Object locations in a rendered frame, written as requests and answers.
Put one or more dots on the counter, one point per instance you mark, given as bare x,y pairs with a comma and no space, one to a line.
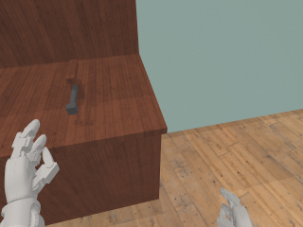
109,153

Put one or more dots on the robot right hand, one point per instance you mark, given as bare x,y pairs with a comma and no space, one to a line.
237,214

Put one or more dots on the robot left hand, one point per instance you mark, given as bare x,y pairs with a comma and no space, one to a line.
20,167

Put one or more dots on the tap lever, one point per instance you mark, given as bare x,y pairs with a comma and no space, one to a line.
72,107

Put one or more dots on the left robot forearm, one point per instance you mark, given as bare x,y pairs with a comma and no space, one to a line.
24,212

